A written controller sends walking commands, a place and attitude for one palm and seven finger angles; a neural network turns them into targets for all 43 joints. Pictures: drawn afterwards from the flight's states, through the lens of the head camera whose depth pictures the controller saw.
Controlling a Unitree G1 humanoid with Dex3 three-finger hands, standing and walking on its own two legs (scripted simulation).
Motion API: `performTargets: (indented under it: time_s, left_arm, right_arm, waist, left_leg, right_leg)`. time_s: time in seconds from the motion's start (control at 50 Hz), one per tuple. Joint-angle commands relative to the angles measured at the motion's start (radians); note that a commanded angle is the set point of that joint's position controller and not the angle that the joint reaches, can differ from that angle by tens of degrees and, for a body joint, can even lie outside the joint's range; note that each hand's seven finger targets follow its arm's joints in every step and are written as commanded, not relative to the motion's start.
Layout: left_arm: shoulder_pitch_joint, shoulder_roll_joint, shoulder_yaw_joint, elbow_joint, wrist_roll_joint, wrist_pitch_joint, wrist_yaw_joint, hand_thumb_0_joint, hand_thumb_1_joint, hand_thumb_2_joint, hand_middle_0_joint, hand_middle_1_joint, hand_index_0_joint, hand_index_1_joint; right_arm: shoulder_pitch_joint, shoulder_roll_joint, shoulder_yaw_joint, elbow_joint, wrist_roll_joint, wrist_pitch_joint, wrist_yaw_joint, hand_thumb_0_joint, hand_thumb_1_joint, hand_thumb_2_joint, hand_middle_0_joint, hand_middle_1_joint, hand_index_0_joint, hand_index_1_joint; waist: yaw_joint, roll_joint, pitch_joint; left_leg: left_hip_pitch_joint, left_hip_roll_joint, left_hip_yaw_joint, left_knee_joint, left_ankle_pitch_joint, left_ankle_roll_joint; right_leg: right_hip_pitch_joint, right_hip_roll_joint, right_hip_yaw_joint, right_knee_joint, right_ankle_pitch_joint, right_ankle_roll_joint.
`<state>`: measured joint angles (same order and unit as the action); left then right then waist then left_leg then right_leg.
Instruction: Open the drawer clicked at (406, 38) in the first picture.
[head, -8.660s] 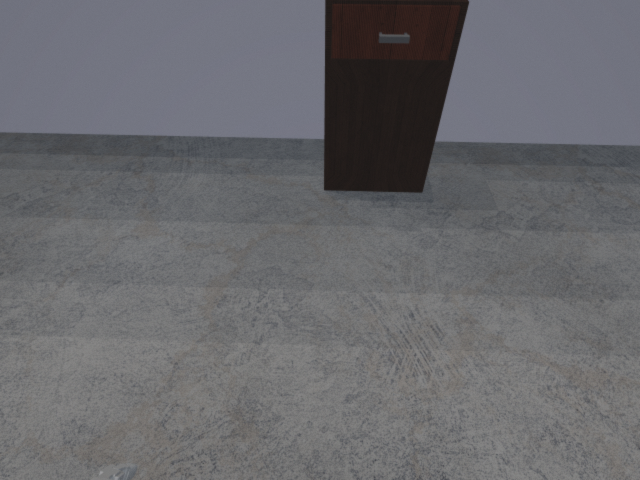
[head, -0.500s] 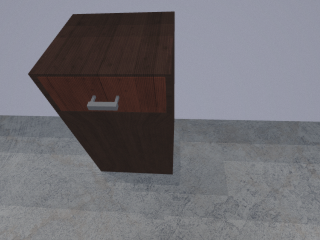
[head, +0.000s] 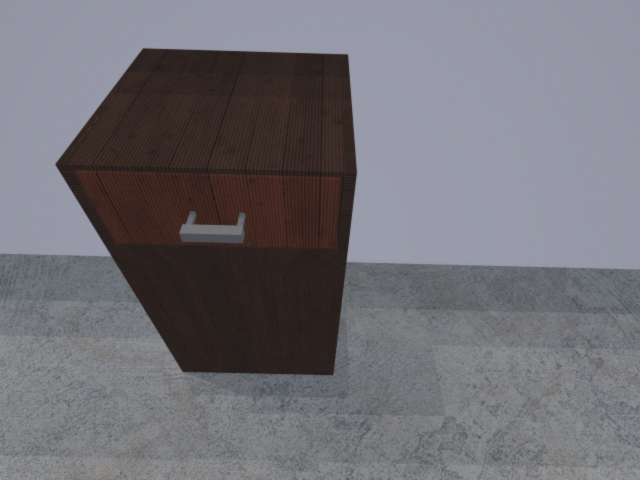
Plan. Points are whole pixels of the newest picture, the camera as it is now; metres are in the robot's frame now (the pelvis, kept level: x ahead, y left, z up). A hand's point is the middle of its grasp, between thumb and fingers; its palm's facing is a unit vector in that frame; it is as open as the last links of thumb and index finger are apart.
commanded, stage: come to a stop and stand still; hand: left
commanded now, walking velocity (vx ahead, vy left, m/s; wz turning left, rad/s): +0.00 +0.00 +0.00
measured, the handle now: (214, 225) +0.52 +0.23 -0.03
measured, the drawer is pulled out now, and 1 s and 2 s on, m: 0.00 0.00 0.00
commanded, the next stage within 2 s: look again from close up in 0.10 s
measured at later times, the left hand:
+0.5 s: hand out of the picture +0.00 +0.18 -0.18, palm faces +0.02 -0.98 -0.21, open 7.3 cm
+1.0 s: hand (177, 440) +0.17 +0.19 -0.04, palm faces -0.02 -0.63 -0.77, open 7.6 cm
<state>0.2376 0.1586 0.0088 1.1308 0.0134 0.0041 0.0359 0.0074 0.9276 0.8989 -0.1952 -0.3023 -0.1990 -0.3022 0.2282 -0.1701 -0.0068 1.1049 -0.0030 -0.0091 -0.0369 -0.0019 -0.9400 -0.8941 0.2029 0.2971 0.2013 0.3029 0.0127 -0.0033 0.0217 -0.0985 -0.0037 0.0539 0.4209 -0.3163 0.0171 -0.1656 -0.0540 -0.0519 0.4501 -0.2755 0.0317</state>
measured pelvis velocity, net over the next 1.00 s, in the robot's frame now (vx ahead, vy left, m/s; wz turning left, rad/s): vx -0.02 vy -0.02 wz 0.00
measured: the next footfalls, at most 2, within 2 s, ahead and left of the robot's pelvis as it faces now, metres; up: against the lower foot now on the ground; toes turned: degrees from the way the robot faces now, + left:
none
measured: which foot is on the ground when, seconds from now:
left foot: down 0.00-1.00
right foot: down 0.00-1.00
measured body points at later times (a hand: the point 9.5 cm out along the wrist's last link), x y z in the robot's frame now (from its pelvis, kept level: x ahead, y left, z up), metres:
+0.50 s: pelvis -0.01 +0.01 -0.01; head +0.00 -0.01 +0.44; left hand +0.00 +0.23 -0.16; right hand -0.01 -0.21 -0.17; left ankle -0.06 +0.10 -0.74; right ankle -0.02 -0.14 -0.74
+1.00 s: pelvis -0.02 -0.02 -0.02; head -0.01 -0.05 +0.43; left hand +0.17 +0.22 +0.00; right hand +0.10 -0.27 -0.14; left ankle -0.06 +0.10 -0.74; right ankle -0.02 -0.14 -0.74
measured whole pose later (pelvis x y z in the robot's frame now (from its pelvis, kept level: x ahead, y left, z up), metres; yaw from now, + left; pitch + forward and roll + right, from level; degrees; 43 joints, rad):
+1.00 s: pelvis -0.02 -0.02 -0.02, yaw +0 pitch +4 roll +1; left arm 0.36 0.27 -0.07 0.11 0.46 0.09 0.27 0.03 0.85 0.86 -0.20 -0.36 -0.20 -0.36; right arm 0.25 -0.26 -0.02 0.81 0.00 -0.23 -0.07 0.02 -0.92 -0.89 0.20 0.30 0.20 0.30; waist 0.00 0.06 -0.07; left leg -0.31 0.00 0.06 0.60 -0.36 0.00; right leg -0.40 -0.06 -0.04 0.66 -0.34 0.00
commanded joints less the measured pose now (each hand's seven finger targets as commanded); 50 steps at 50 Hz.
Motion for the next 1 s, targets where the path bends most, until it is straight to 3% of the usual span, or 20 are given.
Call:
performTargets:
  time_s: [0.0, 0.16, 0.18, 0.2, 0.22, 0.24, 0.3, 0.34, 0.44, 0.64, 0.74, 0.76, 0.78, 0.8, 0.82, 0.84, 0.86, 0.88, 0.92, 0.98]
  left_arm:
    - [0.054, 0.093, 0.01, -0.017, -0.007, -0.005, 0.003, 0.0, 0.9, 0.9, -0.2, -0.3, -0.2, -0.3]
    - [0.063, 0.084, 0.007, -0.01, -0.01, -0.003, 0.005, 0.0, 0.9, 0.9, -0.2, -0.3, -0.2, -0.3]
    - [0.132, 0.117, 0.0, 0.006, 0.005, -0.037, 0.045, 0.0, 0.9, 0.9, -0.2, -0.3, -0.2, -0.3]
    - [0.115, 0.145, 0.009, -0.033, 0.0, -0.048, 0.036, 0.0, 0.9, 0.9, -0.2, -0.3, -0.2, -0.3]
    - [0.081, 0.14, 0.002, -0.038, -0.006, -0.048, 0.022, 0.0, 0.9, 0.9, -0.2, -0.3, -0.2, -0.3]
    - [0.068, 0.124, -0.005, -0.046, -0.006, -0.047, 0.015, 0.0, 0.9, 0.9, -0.2, -0.3, -0.2, -0.3]
    - [0.084, 0.092, -0.007, -0.056, -0.008, -0.041, 0.009, 0.0, 0.9, 0.9, -0.2, -0.3, -0.2, -0.3]
    - [0.08, 0.085, -0.007, -0.058, -0.008, -0.031, 0.007, 0.0, 0.9, 0.9, -0.2, -0.3, -0.2, -0.3]
    - [0.084, 0.078, -0.007, -0.053, -0.006, -0.019, 0.002, 0.0, 0.9, 0.9, -0.2, -0.3, -0.2, -0.3]
    - [0.107, 0.073, -0.002, -0.046, -0.004, -0.017, -0.003, 0.0, 0.9, 0.9, -0.2, -0.3, -0.2, -0.3]
    - [0.11, 0.073, 0.001, -0.04, -0.004, -0.022, -0.004, 0.0, 0.9, 0.9, -0.2, -0.3, -0.2, -0.3]
    - [0.193, 0.129, 0.011, -0.006, 0.004, -0.039, 0.042, 0.0, 0.9, 0.9, -0.2, -0.3, -0.2, -0.3]
    - [-0.605, 0.414, -0.023, -1.536, 0.149, -0.206, 0.05, 0.0, 0.877, 0.89, -0.202, -0.315, -0.202, -0.315]
    - [-0.172, 0.335, 0.017, -1.222, 0.162, -0.096, 0.128, 0.0, 0.853, 0.88, -0.203, -0.33, -0.203, -0.33]
    - [-0.121, 0.238, 0.009, -1.174, 0.114, -0.021, 0.185, 0.0, 0.83, 0.87, -0.205, -0.345, -0.205, -0.345]
    - [0.135, 0.045, -0.102, -1.01, 0.149, 0.077, 0.196, 0.0, 0.807, 0.86, -0.207, -0.36, -0.207, -0.36]
    - [0.016, 0.056, -0.14, -1.216, 0.185, 0.067, 0.189, 0.0, 0.783, 0.85, -0.208, -0.375, -0.208, -0.375]
    - [0.057, 0.122, -0.113, -1.241, 0.287, 0.059, 0.201, 0.0, 0.76, 0.84, -0.21, -0.39, -0.21, -0.39]
    - [0.09, 0.17, -0.095, -1.22, 0.463, 0.062, 0.248, 0.0, 0.713, 0.82, -0.213, -0.42, -0.213, -0.42]
    - [0.356, 0.112, -0.118, -1.022, 0.722, 0.077, 0.296, 0.0, 0.643, 0.79, -0.218, -0.465, -0.218, -0.465]
  right_arm:
    - [0.081, -0.082, -0.005, -0.001, -0.006, -0.014, -0.009, 0.0, -0.9, -0.9, 0.2, 0.3, 0.2, 0.3]
    - [0.134, -0.073, -0.001, 0.028, -0.005, -0.017, -0.012, 0.0, -0.9, -0.9, 0.2, 0.3, 0.2, 0.3]
    - [0.044, -0.117, -0.005, -0.051, 0.006, -0.029, 0.006, 0.0, -0.9, -0.9, 0.2, 0.3, 0.2, 0.3]
    - [0.11, -0.069, -0.006, -0.069, -0.007, -0.023, 0.009, 0.0, -0.9, -0.9, 0.2, 0.3, 0.2, 0.3]
    - [0.098, -0.056, 0.001, -0.062, -0.011, -0.018, 0.012, 0.0, -0.9, -0.9, 0.2, 0.3, 0.2, 0.3]
    - [0.133, -0.065, 0.005, -0.064, -0.012, -0.02, 0.014, 0.0, -0.9, -0.9, 0.2, 0.3, 0.2, 0.3]
    - [0.162, -0.086, 0.008, -0.065, -0.015, -0.035, 0.008, 0.0, -0.9, -0.9, 0.2, 0.3, 0.2, 0.3]
    - [0.169, -0.095, 0.009, -0.066, -0.014, -0.031, 0.003, 0.0, -0.9, -0.9, 0.2, 0.3, 0.2, 0.3]
    - [0.153, -0.085, 0.011, -0.065, -0.012, -0.022, 0.002, 0.0, -0.9, -0.9, 0.2, 0.3, 0.2, 0.3]
    - [0.147, -0.079, 0.014, -0.036, -0.011, -0.023, 0.002, 0.0, -0.9, -0.9, 0.2, 0.3, 0.2, 0.3]
    - [0.148, -0.073, 0.014, -0.023, -0.01, -0.024, -0.001, 0.0, -0.9, -0.9, 0.2, 0.3, 0.2, 0.3]
    - [0.027, -0.12, -0.009, -0.097, 0.004, -0.024, 0.007, 0.0, -0.9, -0.9, 0.2, 0.3, 0.2, 0.3]
    - [0.052, -0.257, -0.011, -0.406, 0.052, -0.182, -0.04, 0.0, -0.9, -0.9, 0.2, 0.3, 0.2, 0.3]
    - [-0.022, -0.166, -0.017, -0.351, 0.036, -0.283, -0.083, 0.0, -0.9, -0.9, 0.2, 0.3, 0.2, 0.3]
    - [-0.009, -0.16, -0.043, -0.276, 0.05, -0.309, -0.082, 0.0, -0.9, -0.9, 0.2, 0.3, 0.2, 0.3]
    - [-0.004, -0.111, -0.03, -0.282, 0.064, -0.317, -0.08, 0.0, -0.9, -0.9, 0.2, 0.3, 0.2, 0.3]
    - [-0.052, -0.134, -0.028, -0.367, 0.061, -0.331, -0.067, 0.0, -0.9, -0.9, 0.2, 0.3, 0.2, 0.3]
    - [-0.068, -0.178, -0.036, -0.385, 0.037, -0.334, -0.063, 0.0, -0.9, -0.9, 0.2, 0.3, 0.2, 0.3]
    - [-0.076, -0.202, -0.032, -0.46, -0.003, -0.304, -0.046, 0.0, -0.9, -0.9, 0.2, 0.3, 0.2, 0.3]
    - [-0.114, -0.198, -0.066, -0.558, -0.042, -0.213, -0.002, 0.0, -0.9, -0.9, 0.2, 0.3, 0.2, 0.3]
  waist:
    - [-0.001, 0.023, 0.018]
    - [-0.001, 0.026, 0.026]
    - [0.023, 0.003, 0.084]
    - [-0.019, 0.016, 0.021]
    - [-0.01, 0.04, 0.041]
    - [-0.022, 0.017, -0.004]
    - [-0.016, 0.064, -0.079]
    - [-0.017, 0.079, -0.046]
    - [-0.011, 0.004, 0.086]
    - [-0.007, 0.006, 0.082]
    - [-0.009, 0.009, 0.047]
    - [0.033, -0.195, 0.069]
    - [-0.059, 0.166, -0.457]
    - [0.007, 0.346, -0.36]
    - [-0.009, 0.326, -0.263]
    - [-0.023, 0.202, -0.17]
    - [-0.009, 0.157, -0.105]
    - [-0.011, 0.124, -0.163]
    - [-0.031, -0.025, -0.126]
    - [0.043, -0.272, -0.049]
  left_leg:
    - [-0.036, 0.119, -0.08, -0.077, 0.42, 0.002]
    - [-0.031, 0.119, -0.078, -0.088, 0.424, 0.002]
    - [-0.135, 0.124, -0.05, 0.111, 0.487, -0.021]
    - [-0.134, 0.082, -0.066, 0.061, 0.223, -0.012]
    - [-0.14, 0.08, -0.05, 0.011, 0.146, 0.002]
    - [-0.135, 0.09, -0.071, 0.007, 0.176, 0.008]
    - [-0.074, 0.123, -0.087, 0.032, 0.428, 0.026]
    - [-0.082, 0.134, -0.09, 0.025, 0.451, 0.034]
    - [-0.142, 0.117, -0.086, -0.018, 0.273, 0.034]
    - [-0.123, 0.105, -0.077, -0.055, 0.188, 0.034]
    - [-0.092, 0.105, -0.065, -0.039, 0.233, 0.028]
    - [-0.188, 0.121, -0.044, 0.186, 0.324, -0.012]
    - [0.088, 0.02, -0.036, 0.029, 0.551, 0.031]
    - [0.15, 0.066, -0.048, -0.008, 0.775, 0.016]
    - [0.049, 0.074, -0.042, 0.003, 0.662, -0.027]
    - [-0.031, 0.081, -0.056, -0.017, 0.577, -0.018]
    - [-0.072, 0.069, -0.067, 0.019, 0.522, -0.015]
    - [-0.092, 0.048, -0.055, 0.067, 0.445, -0.009]
    - [-0.206, 0.005, -0.072, 0.128, 0.341, 0.003]
    - [-0.359, -0.021, -0.047, 0.172, 0.191, -0.008]
  right_leg:
    - [0.045, -0.062, 0.047, -0.051, 0.289, -0.036]
    - [0.061, -0.059, 0.038, -0.061, 0.281, -0.037]
    - [-0.006, -0.105, 0.095, -0.032, 0.578, -0.042]
    - [0.039, -0.125, 0.103, 0.006, 0.533, -0.07]
    - [0.023, -0.107, 0.086, 0.01, 0.454, -0.073]
    - [0.026, -0.077, 0.067, 0.02, 0.302, -0.072]
    - [0.042, -0.047, 0.038, 0.065, 0.251, -0.068]
    - [0.022, -0.032, 0.025, 0.07, 0.179, -0.063]
    - [-0.034, -0.034, 0.041, 0.04, 0.139, -0.058]
    - [-0.032, -0.038, 0.057, 0.011, 0.145, -0.056]
    - [-0.014, -0.046, 0.061, 0.007, 0.208, -0.058]
    - [-0.013, -0.109, 0.123, -0.005, 0.686, -0.038]
    - [0.065, 0.005, 0.144, 0.113, 0.578, -0.074]
    - [-0.046, 0.038, 0.037, 0.176, 0.234, -0.081]
    - [-0.134, 0.038, -0.009, 0.193, 0.043, -0.06]
    - [-0.192, 0.046, -0.035, 0.195, -0.006, -0.048]
    - [-0.185, 0.032, -0.023, 0.145, 0.066, -0.049]
    - [-0.183, 0.041, 0.0, 0.107, 0.136, -0.062]
    - [-0.243, 0.06, 0.017, 0.12, 0.131, -0.077]
    - [-0.309, 0.069, 0.037, 0.118, -0.042, -0.074]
